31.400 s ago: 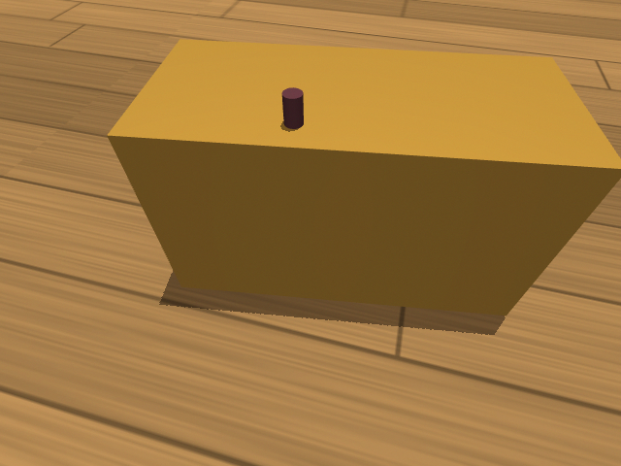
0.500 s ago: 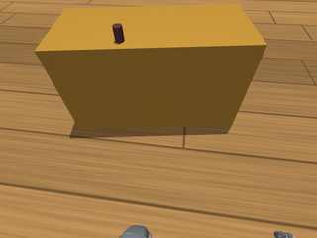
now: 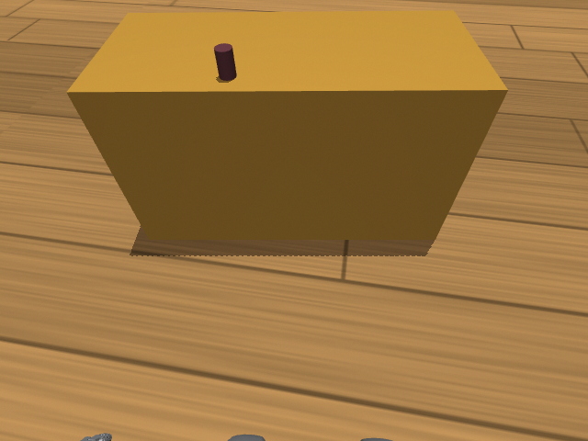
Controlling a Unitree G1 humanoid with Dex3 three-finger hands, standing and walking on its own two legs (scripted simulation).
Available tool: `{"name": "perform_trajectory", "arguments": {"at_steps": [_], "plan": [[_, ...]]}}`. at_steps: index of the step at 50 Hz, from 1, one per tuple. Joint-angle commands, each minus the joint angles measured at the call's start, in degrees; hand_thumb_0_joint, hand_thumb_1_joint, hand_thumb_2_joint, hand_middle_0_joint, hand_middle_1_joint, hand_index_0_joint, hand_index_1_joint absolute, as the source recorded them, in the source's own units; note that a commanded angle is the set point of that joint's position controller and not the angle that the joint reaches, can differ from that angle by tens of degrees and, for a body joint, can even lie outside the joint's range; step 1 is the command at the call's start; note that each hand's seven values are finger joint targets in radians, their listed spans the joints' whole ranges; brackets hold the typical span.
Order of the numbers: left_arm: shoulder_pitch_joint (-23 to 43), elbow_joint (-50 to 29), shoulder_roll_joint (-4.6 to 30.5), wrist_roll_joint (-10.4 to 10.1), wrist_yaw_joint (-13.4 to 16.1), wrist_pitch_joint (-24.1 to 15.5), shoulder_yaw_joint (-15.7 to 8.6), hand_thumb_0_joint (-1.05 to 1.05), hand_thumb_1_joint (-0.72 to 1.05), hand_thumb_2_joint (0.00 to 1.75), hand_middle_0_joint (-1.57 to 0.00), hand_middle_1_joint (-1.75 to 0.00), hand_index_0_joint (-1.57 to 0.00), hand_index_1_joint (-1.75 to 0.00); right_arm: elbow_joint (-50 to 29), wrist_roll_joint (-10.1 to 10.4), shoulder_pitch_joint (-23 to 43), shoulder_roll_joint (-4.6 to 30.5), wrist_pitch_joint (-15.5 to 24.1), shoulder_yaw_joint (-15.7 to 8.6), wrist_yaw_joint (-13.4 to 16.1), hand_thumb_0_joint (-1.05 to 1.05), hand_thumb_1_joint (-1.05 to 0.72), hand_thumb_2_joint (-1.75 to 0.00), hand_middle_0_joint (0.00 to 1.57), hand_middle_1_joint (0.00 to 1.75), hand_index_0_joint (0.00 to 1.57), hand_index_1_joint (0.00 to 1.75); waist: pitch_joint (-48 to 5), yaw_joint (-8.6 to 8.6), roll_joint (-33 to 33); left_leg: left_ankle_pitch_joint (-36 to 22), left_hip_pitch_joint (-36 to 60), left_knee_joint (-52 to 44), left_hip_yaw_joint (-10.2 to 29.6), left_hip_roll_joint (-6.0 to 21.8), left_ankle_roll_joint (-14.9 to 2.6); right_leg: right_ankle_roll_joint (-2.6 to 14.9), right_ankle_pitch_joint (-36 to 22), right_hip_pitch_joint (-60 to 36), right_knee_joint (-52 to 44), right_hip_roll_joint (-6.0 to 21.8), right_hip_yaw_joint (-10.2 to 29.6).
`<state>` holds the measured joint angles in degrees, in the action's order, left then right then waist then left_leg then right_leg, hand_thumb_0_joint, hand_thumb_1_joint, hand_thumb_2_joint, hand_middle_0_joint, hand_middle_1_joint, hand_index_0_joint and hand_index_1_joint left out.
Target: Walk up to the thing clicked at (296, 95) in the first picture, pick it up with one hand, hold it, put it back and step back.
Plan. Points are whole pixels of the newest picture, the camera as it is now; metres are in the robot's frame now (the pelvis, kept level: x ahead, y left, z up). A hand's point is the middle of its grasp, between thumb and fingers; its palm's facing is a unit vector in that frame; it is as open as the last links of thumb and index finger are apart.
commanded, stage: step back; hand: left
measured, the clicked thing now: (225, 62) +1.04 +0.21 -0.02
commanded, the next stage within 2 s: stand in 0.26 s
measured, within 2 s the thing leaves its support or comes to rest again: neither
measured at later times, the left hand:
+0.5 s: hand out of the picture +0.12 +0.26 -0.14, palm faces +0.03 -0.94 -0.33, open 7.4 cm
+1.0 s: hand out of the picture +0.06 +0.26 -0.14, palm faces +0.02 -0.94 -0.35, open 7.4 cm
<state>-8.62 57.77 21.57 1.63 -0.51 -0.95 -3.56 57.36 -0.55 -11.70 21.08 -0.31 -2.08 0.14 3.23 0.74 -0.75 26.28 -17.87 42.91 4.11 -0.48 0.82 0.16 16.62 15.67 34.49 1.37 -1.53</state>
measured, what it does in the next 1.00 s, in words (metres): stands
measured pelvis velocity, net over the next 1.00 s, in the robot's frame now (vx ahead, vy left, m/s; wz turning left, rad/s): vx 0.00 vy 0.00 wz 0.02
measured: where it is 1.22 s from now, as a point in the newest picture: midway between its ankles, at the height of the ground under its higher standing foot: outside the picture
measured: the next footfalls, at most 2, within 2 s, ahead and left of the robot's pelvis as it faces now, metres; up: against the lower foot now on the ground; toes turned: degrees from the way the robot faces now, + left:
none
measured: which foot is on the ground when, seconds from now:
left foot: down 0.00-1.00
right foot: down 0.00-1.00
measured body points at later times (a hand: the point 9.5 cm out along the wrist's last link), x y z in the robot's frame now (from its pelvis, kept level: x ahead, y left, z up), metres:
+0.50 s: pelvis +0.02 +0.01 +0.02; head +0.03 +0.01 +0.47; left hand +0.12 +0.31 -0.12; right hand +0.15 -0.28 -0.10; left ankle +0.02 +0.13 -0.73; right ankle +0.02 -0.13 -0.73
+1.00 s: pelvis +0.00 +0.00 +0.02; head +0.01 +0.00 +0.47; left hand +0.06 +0.31 -0.11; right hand +0.08 -0.30 -0.12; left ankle +0.02 +0.13 -0.73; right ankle +0.02 -0.13 -0.73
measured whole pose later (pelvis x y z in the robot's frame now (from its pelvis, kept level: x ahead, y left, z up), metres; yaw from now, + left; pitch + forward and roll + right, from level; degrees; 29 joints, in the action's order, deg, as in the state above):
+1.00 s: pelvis +0.00 +0.00 +0.02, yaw +1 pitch -3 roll +0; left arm -6.2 67.1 20.5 0.4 -0.7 -0.8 -0.3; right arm 65.8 -0.5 -6.5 19.9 0.6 0.2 -0.8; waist 3.4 0.5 -0.3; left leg 9.0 -6.9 18.7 2.2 0.6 1.2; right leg -0.7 9.1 7.0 18.9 1.8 -3.0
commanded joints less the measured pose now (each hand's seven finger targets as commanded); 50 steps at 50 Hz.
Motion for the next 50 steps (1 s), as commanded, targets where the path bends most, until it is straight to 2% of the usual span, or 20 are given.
{"name": "perform_trajectory", "arguments": {"at_steps": [1, 3, 4, 5, 6, 7, 10, 11, 12, 13, 15, 23, 25, 29, 31, 37, 41, 44, 47, 50], "plan": [[6.7, -4.8, 13.8, 0.0, 1.2, -1.7, -2.4, 0.0, 0.9, 0.9, -0.2, -0.3, -0.2, -0.3, -1.3, 0.1, -0.6, 9.7, 1.9, -2.0, 0.7, 0.0, -0.9, -0.9, 0.2, 0.3, 0.2, 0.3, -1.6, -1.2, 8.4, -2.7, 0.4, -5.9, -1.6, 1.2, -1.33, 8.78, -5.6, -0.3, -12.5, 13.5, 13.0], [7.5, -4.4, 13.5, -0.4, 0.9, -1.2, -2.0, 0.0, 0.9, 0.9, -0.2, -0.3, -0.2, -0.3, 0.3, -0.7, -2.3, 9.4, 2.4, -2.1, 0.7, 0.0, -0.9, -0.9, 0.2, 0.3, 0.2, 0.3, -3.8, -2.07, 8.9, -14.2, 7.3, -17.2, -1.9, 1.5, -1.53, 5.84, -14.5, -0.3, -7.8, 11.2, 9.2], [6.9, -4.4, 11.9, -0.6, 0.8, -1.0, -1.6, 0.0, 0.9, 0.9, -0.2, -0.3, -0.2, -0.3, 0.1, -1.1, -0.9, 10.8, 2.6, -2.7, 0.9, 0.0, -0.9, -0.9, 0.2, 0.3, 0.2, 0.3, -5.1, -1.48, 5.9, -22.9, 10.0, -18.8, 2.5, 4.8, -2.75, 3.82, -16.5, 0.0, -5.2, 9.3, 7.3], [5.9, -3.9, 10.4, -1.3, 0.7, -0.7, -1.1, 0.0, 0.9, 0.9, -0.2, -0.3, -0.2, -0.3, -0.6, -1.1, 2.0, 12.5, 2.9, -2.7, 0.9, 0.0, -0.9, -0.9, 0.2, 0.3, 0.2, 0.3, -5.5, 0.39, 1.1, -25.2, 7.0, -19.9, 8.3, 9.2, -4.74, 1.44, -10.4, -1.5, -4.5, 5.5, 4.6], [6.2, -2.9, 11.4, -1.5, 0.8, -0.7, -1.6, 0.0, 0.9, 0.9, -0.2, -0.3, -0.2, -0.3, -1.0, -0.5, 5.6, 14.3, 2.9, -2.9, 0.6, 0.0, -0.9, -0.9, 0.2, 0.3, 0.2, 0.3, -5.3, 1.41, -0.8, -26.1, 3.1, -18.4, 8.5, 10.1, -6.26, 0.92, -3.9, -5.8, -5.2, 3.5, 2.4], [6.3, -2.3, 11.5, -1.2, 1.0, -1.0, -1.5, 0.0, 0.9, 0.9, -0.2, -0.3, -0.2, -0.3, -0.5, -0.4, 6.4, 13.2, 2.9, -2.5, 0.5, 0.0, -0.9, -0.9, 0.2, 0.3, 0.2, 0.3, -5.7, 1.31, -0.1, -29.3, 2.3, -17.4, 7.1, 9.6, -5.59, 1.15, -6.4, -9.0, -7.4, 4.3, 2.8], [6.4, -1.5, 12.3, -1.3, 1.2, -1.2, -1.8, 0.0, 0.9, 0.9, -0.2, -0.3, -0.2, -0.3, 0.7, -0.2, 5.4, 11.8, 2.6, -2.0, 1.0, 0.0, -0.9, -0.9, 0.2, 0.3, 0.2, 0.3, -8.5, 0.36, -0.7, -37.7, 5.2, -14.2, 1.6, 6.0, -3.26, 2.52, -20.8, -12.2, -6.4, 6.4, 3.0], [6.7, -1.4, 12.4, -1.4, 1.3, -1.2, -1.7, 0.0, 0.9, 0.9, -0.2, -0.3, -0.2, -0.3, 1.0, 0.0, 5.0, 11.6, 2.5, -2.1, 1.0, 0.0, -0.9, -0.9, 0.2, 0.3, 0.2, 0.3, -9.2, 0.15, -1.2, -38.1, 5.6, -14.1, 1.3, 5.8, -3.07, 2.79, -21.6, -12.9, -6.0, 6.8, 3.0], [6.6, -1.0, 12.2, -1.4, 1.4, -1.1, -1.6, 0.0, 0.9, 0.9, -0.2, -0.3, -0.2, -0.3, 1.1, -0.1, 6.0, 11.3, 2.3, -2.1, 1.0, 0.0, -0.9, -0.9, 0.2, 0.3, 0.2, 0.3, -9.5, 0.42, -1.4, -38.0, 6.3, -14.0, 1.3, 5.9, -3.18, 2.78, -21.8, -12.5, -6.2, 7.0, 2.9], [5.3, 0.7, 9.1, -2.1, 1.2, -0.8, -0.1, 0.0, 0.9, 0.9, -0.2, -0.3, -0.2, -0.3, 0.9, -0.1, 6.1, 11.1, 2.6, -1.2, 0.9, 0.0, -0.9, -0.9, 0.2, 0.3, 0.2, 0.3, -8.8, 0.13, -0.9, -38.3, 8.8, -18.0, 3.6, 7.4, -3.36, 1.67, -22.0, -11.6, -7.6, 6.0, 4.1], [6.5, 1.1, 9.4, -2.0, 1.1, -0.8, 0.2, 0.0, 0.9, 0.9, -0.2, -0.3, -0.2, -0.3, 1.2, 0.0, 7.4, 11.5, 2.8, -1.1, 0.7, 0.0, -0.9, -0.9, 0.2, 0.3, 0.2, 0.3, -7.5, -0.02, -1.0, -38.2, 9.8, -19.1, 4.0, 7.7, -2.89, 0.78, -21.2, -11.8, -10.0, 5.6, 3.7], [8.1, 3.4, 10.1, -1.2, 1.0, -1.1, 0.6, 0.0, 0.9, 0.9, -0.2, -0.3, -0.2, -0.3, 1.7, 0.4, 10.2, 10.7, 2.5, -0.5, 0.7, 0.0, -0.9, -0.9, 0.2, 0.3, 0.2, 0.3, -7.4, -0.59, -0.1, -36.4, 12.4, -23.0, 2.2, 7.9, -2.05, 0.24, -22.8, -14.6, -14.4, 6.2, 3.8], [8.2, 3.8, 10.3, -1.3, 0.9, -1.1, 0.6, 0.0, 0.9, 0.9, -0.2, -0.3, -0.2, -0.3, 2.0, 0.4, 10.9, 10.7, 2.5, -0.5, 0.6, 0.0, -0.9, -0.9, 0.2, 0.3, 0.2, 0.3, -6.3, -0.43, -0.5, -33.0, 12.1, -24.3, 2.2, 7.8, -1.93, 0.14, -20.0, -14.2, -15.8, 6.2, 4.0], [8.6, 4.5, 10.5, -1.0, 0.7, -1.1, 0.8, 0.0, 0.9, 0.9, -0.2, -0.3, -0.2, -0.3, 2.5, 0.2, 11.9, 10.6, 2.2, -0.4, 0.2, 0.0, -0.9, -0.9, 0.2, 0.3, 0.2, 0.3, -3.1, -0.52, -0.5, -20.6, 9.3, -27.5, 2.6, 7.4, -1.66, 0.13, -10.1, -12.0, -18.5, 6.0, 4.2], [7.9, 4.7, 10.7, -0.8, 0.7, -1.3, 0.9, 0.0, 0.9, 0.9, -0.2, -0.3, -0.2, -0.3, 2.6, 0.2, 11.9, 10.8, 2.2, -0.5, 0.1, 0.0, -0.9, -0.9, 0.2, 0.3, 0.2, 0.3, -4.8, -0.5, 0.3, -22.5, 12.0, -26.8, 2.3, 7.5, -1.78, 0.44, -11.0, -11.0, -19.1, 6.5, 4.6], [7.4, 5.2, 10.9, -0.9, 0.6, -1.4, 1.0, 0.0, 0.9, 0.9, -0.2, -0.3, -0.2, -0.3, 3.5, 0.0, 10.9, 10.7, 2.3, -0.3, -0.1, 0.0, -0.9, -0.9, 0.2, 0.3, 0.2, 0.3, -4.1, -0.65, -0.3, -19.1, 9.1, -28.3, 2.7, 7.4, -1.67, 0.31, -9.1, -12.0, -19.4, 6.6, 4.6], [6.6, 5.3, 11.1, -1.1, 0.5, -1.4, 1.0, 0.0, 0.9, 0.9, -0.2, -0.3, -0.2, -0.3, 4.0, 0.0, 10.6, 11.1, 2.4, -0.3, -0.1, 0.0, -0.9, -0.9, 0.2, 0.3, 0.2, 0.3, -4.9, -0.37, -0.4, -20.9, 9.8, -27.9, 2.8, 7.5, -1.54, 0.59, -9.6, -12.1, -19.3, 6.7, 4.7], [5.7, 5.6, 10.7, -1.2, 0.5, -1.2, 1.2, 0.0, 0.9, 0.9, -0.2, -0.3, -0.2, -0.3, 4.5, 0.0, 10.1, 11.0, 2.3, -0.1, -0.1, 0.0, -0.9, -0.9, 0.2, 0.3, 0.2, 0.3, -3.4, -0.05, -0.3, -17.6, 8.4, -28.8, 3.2, 7.2, -1.43, 0.48, -6.5, -11.1, -19.7, 6.4, 4.6], [5.5, 5.4, 11.0, -1.1, 0.5, -1.2, 1.3, 0.0, 0.9, 0.9, -0.2, -0.3, -0.2, -0.3, 4.5, 0.0, 9.6, 11.1, 2.3, 0.0, -0.1, 0.0, -0.9, -0.9, 0.2, 0.3, 0.2, 0.3, -4.2, -0.1, 0.0, -18.9, 8.9, -28.3, 3.1, 7.3, -1.6, 0.69, -7.8, -11.1, -19.4, 6.8, 4.7], [5.1, 5.7, 10.8, -1.1, 0.4, -1.1, 1.4, 0.0, 0.9, 0.9, -0.2, -0.3, -0.2, -0.3, 4.9, 0.0, 8.5, 10.8, 2.2, 0.3, -0.2, 0.0, -0.9, -0.9, 0.2, 0.3, 0.2, 0.3, -2.6, -0.44, 0.2, -16.3, 7.6, -28.8, 3.3, 7.2, -1.5, 0.57, -5.8, -10.1, -19.6, 6.4, 4.7]]}}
